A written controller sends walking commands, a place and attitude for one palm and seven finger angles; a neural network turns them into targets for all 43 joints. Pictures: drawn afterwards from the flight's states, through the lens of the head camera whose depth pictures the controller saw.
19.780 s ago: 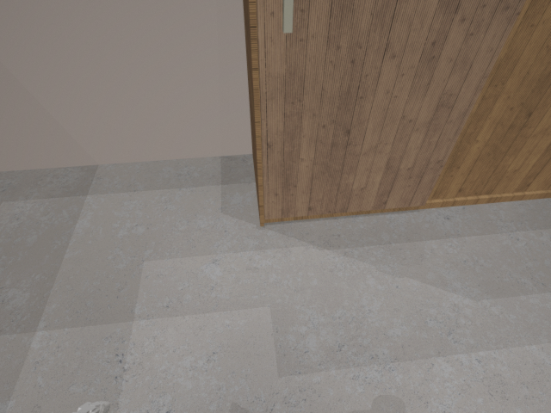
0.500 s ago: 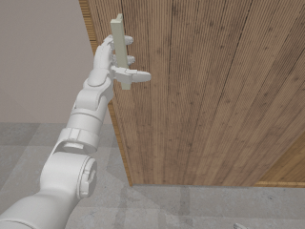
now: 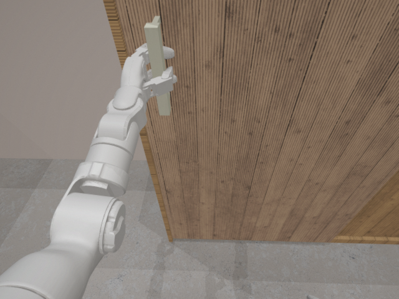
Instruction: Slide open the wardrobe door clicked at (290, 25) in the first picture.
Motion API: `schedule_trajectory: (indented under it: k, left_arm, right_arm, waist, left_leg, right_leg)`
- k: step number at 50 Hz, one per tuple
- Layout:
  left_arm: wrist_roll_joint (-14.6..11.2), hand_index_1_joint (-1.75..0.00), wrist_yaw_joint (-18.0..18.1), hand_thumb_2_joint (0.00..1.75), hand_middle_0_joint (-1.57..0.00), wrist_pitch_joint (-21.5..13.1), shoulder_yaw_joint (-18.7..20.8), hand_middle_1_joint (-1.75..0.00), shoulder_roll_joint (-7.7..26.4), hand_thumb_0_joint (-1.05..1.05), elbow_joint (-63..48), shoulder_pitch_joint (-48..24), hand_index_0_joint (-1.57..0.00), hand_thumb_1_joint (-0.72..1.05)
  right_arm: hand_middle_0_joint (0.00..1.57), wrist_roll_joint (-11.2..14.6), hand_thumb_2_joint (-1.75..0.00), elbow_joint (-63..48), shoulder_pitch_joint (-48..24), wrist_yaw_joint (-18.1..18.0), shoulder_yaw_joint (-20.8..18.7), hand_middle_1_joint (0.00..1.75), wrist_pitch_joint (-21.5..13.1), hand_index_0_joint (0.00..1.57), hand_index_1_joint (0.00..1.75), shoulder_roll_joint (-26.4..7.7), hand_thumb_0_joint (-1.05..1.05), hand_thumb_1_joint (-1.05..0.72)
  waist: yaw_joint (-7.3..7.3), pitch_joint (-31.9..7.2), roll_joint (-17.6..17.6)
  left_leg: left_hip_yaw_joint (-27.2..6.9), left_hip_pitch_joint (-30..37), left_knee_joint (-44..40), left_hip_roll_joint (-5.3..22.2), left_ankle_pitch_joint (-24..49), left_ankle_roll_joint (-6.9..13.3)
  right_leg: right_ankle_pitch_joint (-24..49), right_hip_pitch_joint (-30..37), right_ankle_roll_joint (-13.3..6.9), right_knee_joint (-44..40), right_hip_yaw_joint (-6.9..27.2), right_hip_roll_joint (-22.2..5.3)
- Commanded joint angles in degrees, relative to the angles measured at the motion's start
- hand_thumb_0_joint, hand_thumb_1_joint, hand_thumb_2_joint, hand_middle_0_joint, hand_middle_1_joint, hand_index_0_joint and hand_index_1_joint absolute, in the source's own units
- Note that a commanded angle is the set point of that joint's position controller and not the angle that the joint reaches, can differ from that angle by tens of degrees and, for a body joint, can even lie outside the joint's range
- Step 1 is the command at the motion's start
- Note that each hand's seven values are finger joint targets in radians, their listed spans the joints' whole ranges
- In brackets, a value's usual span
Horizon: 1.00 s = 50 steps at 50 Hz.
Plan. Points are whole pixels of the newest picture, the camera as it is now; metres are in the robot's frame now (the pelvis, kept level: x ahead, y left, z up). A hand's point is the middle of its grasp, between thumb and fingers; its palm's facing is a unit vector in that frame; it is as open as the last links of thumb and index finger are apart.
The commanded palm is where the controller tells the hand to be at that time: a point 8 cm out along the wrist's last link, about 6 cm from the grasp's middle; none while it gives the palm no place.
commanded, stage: grip the handle and tug to test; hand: left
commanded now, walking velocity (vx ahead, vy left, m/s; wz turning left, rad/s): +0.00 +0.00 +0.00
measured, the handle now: (161, 69) +0.51 +0.10 +0.23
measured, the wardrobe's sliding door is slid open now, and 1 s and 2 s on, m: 0.00 0.00 0.02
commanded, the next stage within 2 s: tug the door sideways, standing still in 0.72 s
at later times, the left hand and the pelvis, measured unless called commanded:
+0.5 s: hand (167, 80) +0.46 +0.08 +0.23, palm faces -0.01 -1.00 +0.01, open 5.7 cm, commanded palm +0.42 +0.13 +0.23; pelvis +0.00 +0.00 +0.00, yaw -1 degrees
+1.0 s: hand (167, 81) +0.46 +0.08 +0.23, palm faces +0.00 -1.00 +0.01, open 5.9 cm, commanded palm +0.43 +0.11 +0.23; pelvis +0.04 -0.01 +0.00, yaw +0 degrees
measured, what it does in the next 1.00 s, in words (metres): stands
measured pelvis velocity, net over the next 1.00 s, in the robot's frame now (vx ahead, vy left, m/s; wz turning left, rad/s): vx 0.04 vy -0.01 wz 0.00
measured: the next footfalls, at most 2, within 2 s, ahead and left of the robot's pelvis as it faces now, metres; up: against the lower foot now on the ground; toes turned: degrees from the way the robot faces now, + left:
none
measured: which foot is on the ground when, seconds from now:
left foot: down 0.00-1.00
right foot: down 0.00-1.00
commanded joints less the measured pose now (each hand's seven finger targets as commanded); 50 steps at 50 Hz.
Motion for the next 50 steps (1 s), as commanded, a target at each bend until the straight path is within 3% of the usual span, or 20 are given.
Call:
schedule_trajectory:
  k: [1,3,6,8,10,17,20,21,22,24,26,32,33,37,40,41,42,44,46,50]
  left_arm:
    - [-0.1,-1.40,-1.2,0.90,-0.45,-4.7,-1.4,-1.40,4.1,0.00,-13.9,-32.7,-0.45,0.90]
    - [-0.2,-1.40,-1.3,0.90,-0.45,-4.9,-1.6,-1.40,3.6,0.00,-15.7,-33.1,-0.45,0.90]
    - [-0.4,-1.40,-1.3,0.90,-0.45,-4.6,-1.0,-1.40,4.5,0.00,-14.1,-31.7,-0.45,0.90]
    - [-0.4,-1.40,-1.4,0.90,-0.45,-4.5,0.4,-1.40,6.3,0.00,-14.7,-32.6,-0.45,0.90]
    - [-0.5,-1.40,-1.7,0.90,-0.45,-4.2,-0.6,-1.40,4.7,0.00,-14.7,-31.7,-0.45,0.90]
    - [-0.9,-1.40,-2.1,0.90,-0.45,-4.0,3.1,-1.40,9.2,0.00,-14.2,-28.7,-0.45,0.90]
    - [-0.7,-1.40,-2.2,0.90,-0.45,-3.6,1.5,-1.40,7.0,0.00,-15.3,-28.7,-0.45,0.90]
    - [-0.7,-1.40,-2.0,0.90,-0.45,-3.7,2.3,-1.40,7.9,0.00,-15.6,-26.0,-0.45,0.90]
    - [-0.7,-1.40,-2.0,0.90,-0.45,-3.6,2.0,-1.40,7.4,0.00,-17.5,-25.6,-0.45,0.90]
    - [-1.0,-1.40,-2.2,0.90,-0.45,-2.9,1.3,-1.40,6.1,0.00,-18.5,-24.3,-0.45,0.90]
    - [-1.0,-1.40,-2.1,0.90,-0.45,-2.4,2.9,-1.40,8.0,0.00,-20.0,-21.4,-0.45,0.90]
    - [-1.4,-1.40,-2.3,0.90,-0.45,0.4,2.2,-1.40,6.2,0.00,-29.9,-14.5,-0.45,0.90]
    - [-1.4,-1.40,-2.2,0.90,-0.45,0.9,3.5,-1.40,7.4,0.00,-32.4,-12.4,-0.45,0.90]
    - [-1.4,-1.40,-2.1,0.90,-0.45,3.3,1.2,-1.40,4.6,0.00,-40.9,-5.8,-0.45,0.90]
    - [-1.2,-1.40,-1.9,0.90,-0.45,5.9,2.0,-1.40,5.6,0.00,-45.3,-4.3,-0.45,0.90]
    - [-1.2,-1.40,-1.7,0.90,-0.45,6.6,3.1,-1.40,6.7,0.00,-45.6,-1.4,-0.45,0.90]
    - [-1.1,-1.40,-1.8,0.90,-0.45,7.4,4.3,-1.40,8.8,0.00,-45.3,-3.6,-0.45,0.90]
    - [-1.0,-1.40,-1.6,0.90,-0.45,8.8,0.5,-1.40,4.8,0.00,-44.0,-10.0,-0.45,0.90]
    - [-0.8,-1.40,-0.7,0.90,-0.45,10.1,-0.7,-1.40,3.2,0.00,-39.4,-14.8,-0.45,0.90]
    - [-0.1,-1.40,0.3,0.90,-0.45,10.5,-3.4,-1.40,-0.6,0.00,-37.5,-18.7,-0.45,0.90]
  right_arm:
    - [0.20,-0.3,-0.90,-6.9,-2.2,-0.6,-2.2,0.30,-2.7,0.20,0.30,-6.6,0.00,-0.90]
    - [0.20,-0.1,-0.90,-7.2,-2.7,-0.4,-2.3,0.30,-2.9,0.20,0.30,-6.5,0.00,-0.90]
    - [0.20,-0.3,-0.90,-6.9,-2.4,-0.5,-2.3,0.30,-2.8,0.20,0.30,-6.8,0.00,-0.90]
    - [0.20,-0.2,-0.90,-7.0,-2.7,-0.6,-2.2,0.30,-2.8,0.20,0.30,-6.8,0.00,-0.90]
    - [0.20,-0.1,-0.90,-7.2,-3.0,-0.6,-2.1,0.30,-2.8,0.20,0.30,-6.4,0.00,-0.90]
    - [0.20,-0.2,-0.90,-7.7,-3.4,-0.9,-1.9,0.30,-2.0,0.20,0.30,-6.9,0.00,-0.90]
    - [0.20,-0.1,-0.90,-8.0,-3.5,-0.7,-2.0,0.30,-2.0,0.20,0.30,-6.5,0.00,-0.90]
    - [0.20,-0.2,-0.90,-8.4,-3.5,-0.7,-2.2,0.30,-1.8,0.20,0.30,-6.8,0.00,-0.90]
    - [0.20,0.0,-0.90,-8.9,-4.4,-0.6,-2.0,0.30,-1.8,0.20,0.30,-6.5,0.00,-0.90]
    - [0.20,0.0,-0.90,-9.2,-4.6,-0.5,-2.1,0.30,-1.7,0.20,0.30,-6.4,0.00,-0.90]
    - [0.20,-0.2,-0.90,-9.7,-4.8,-0.5,-2.3,0.30,-1.3,0.20,0.30,-6.8,0.00,-0.90]
    - [0.20,0.1,-0.90,-12.1,-7.6,0.0,-2.0,0.30,-0.4,0.20,0.30,-6.3,0.00,-0.90]
    - [0.20,0.0,-0.90,-12.4,-7.9,0.1,-2.0,0.30,-0.1,0.20,0.30,-6.2,0.00,-0.90]
    - [0.20,0.0,-0.90,-14.3,-10.0,0.7,-2.0,0.30,0.6,0.20,0.30,-5.8,0.00,-0.90]
    - [0.20,-0.2,-0.90,-14.6,-10.6,0.8,-2.0,0.30,1.3,0.20,0.30,-5.9,0.00,-0.90]
    - [0.20,-0.4,-0.90,-15.0,-11.0,0.7,-2.1,0.30,1.7,0.20,0.30,-6.2,0.00,-0.90]
    - [0.20,-0.2,-0.90,-14.4,-11.1,0.5,-1.8,0.30,2.3,0.20,0.30,-6.3,0.00,-0.90]
    - [0.20,-0.2,-0.90,-13.6,-11.1,0.1,-1.8,0.30,2.3,0.20,0.30,-5.7,0.00,-0.90]
    - [0.20,-0.4,-0.90,-11.9,-10.0,-0.4,-1.8,0.30,2.6,0.20,0.30,-6.1,0.00,-0.90]
    - [0.20,-0.9,-0.90,-10.6,-8.9,-0.4,-2.0,0.30,2.5,0.20,0.30,-5.5,0.00,-0.90]
  waist:
    - [-1.74,-17.8,-4.8]
    - [-1.68,-19.1,-2.8]
    - [-1.51,-17.7,-6.5]
    - [-1.38,-18.0,-5.8]
    - [-1.35,-18.0,-4.9]
    - [-0.45,-17.2,-6.6]
    - [-0.76,-16.7,-4.9]
    - [0.23,-18.0,-5.9]
    - [0.16,-18.3,-4.0]
    - [0.10,-18.0,-5.3]
    - [1.08,-19.0,-7.0]
    - [1.95,-19.9,-5.0]
    - [2.62,-21.1,-4.6]
    - [2.97,-21.6,-4.0]
    - [3.03,-22.4,-4.6]
    - [3.78,-22.6,-5.1]
    - [3.15,-21.3,-5.0]
    - [1.35,-19.6,-4.2]
    - [0.07,-16.8,-4.6]
    - [-0.82,-19.5,-3.0]
  left_leg:
    - [-1.6,14.9,0.3,-1.8,15.8,3.1]
    - [-1.5,16.2,0.6,-1.9,16.6,3.0]
    - [-1.5,14.6,0.2,-1.8,15.7,3.2]
    - [-1.3,14.4,0.2,-2.0,15.7,3.3]
    - [-1.0,14.6,0.4,-2.1,16.0,3.3]
    - [-0.6,12.6,-0.3,-2.2,15.2,3.5]
    - [-0.5,13.5,0.0,-2.1,15.1,3.3]
    - [-0.7,13.4,-0.2,-2.1,16.2,3.3]
    - [-0.5,14.0,-0.2,-2.1,16.8,3.3]
    - [-0.4,14.5,0.0,-1.9,17.7,3.3]
    - [-0.3,14.2,-0.4,-1.9,18.9,3.3]
    - [0.2,16.1,-0.2,-1.9,23.5,3.3]
    - [0.3,16.6,-0.1,-1.8,25.3,3.2]
    - [0.6,18.3,0.5,-1.5,31.5,3.1]
    - [0.8,19.0,1.0,-1.5,33.7,3.0]
    - [0.8,18.7,0.9,-1.7,34.6,3.0]
    - [1.0,18.0,0.6,-1.7,33.3,3.0]
    - [0.9,18.6,1.0,-1.8,31.8,3.0]
    - [0.7,18.2,1.2,-2.0,30.0,3.1]
    - [0.1,19.4,3.1,-2.6,33.5,3.2]
  right_leg:
    - [22.0,-1.2,-0.3,-2.3,1.0,2.0]
    - [22.9,-1.9,-0.4,-2.1,1.3,2.2]
    - [22.3,-0.7,-0.2,-2.5,1.0,2.1]
    - [23.2,-0.7,-0.2,-2.4,1.3,2.1]
    - [23.9,-0.9,-0.2,-2.3,1.4,2.2]
    - [24.2,1.3,0.0,-2.8,1.7,1.8]
    - [23.5,0.1,-0.1,-2.8,1.5,1.9]
    - [23.9,2.2,-0.3,-2.6,1.3,1.9]
    - [24.8,1.8,-0.3,-2.5,1.5,1.9]
    - [25.8,1.7,-0.2,-2.4,1.3,2.0]
    - [27.1,4.3,-0.2,-2.4,1.1,1.9]
    - [32.5,6.2,-0.3,-1.9,1.0,2.0]
    - [34.1,7.4,-0.4,-1.5,1.1,2.0]
    - [39.8,9.0,-0.2,-0.7,0.7,1.8]
    - [43.0,9.7,0.0,-0.3,0.7,1.7]
    - [43.6,11.2,0.0,-0.4,0.7,1.5]
    - [43.9,10.6,0.0,-0.7,0.8,1.5]
    - [42.3,7.9,0.1,-1.1,0.9,1.7]
    - [39.7,5.7,0.1,-1.7,0.8,1.9]
    - [42.4,4.0,0.1,0.1,0.7,1.7]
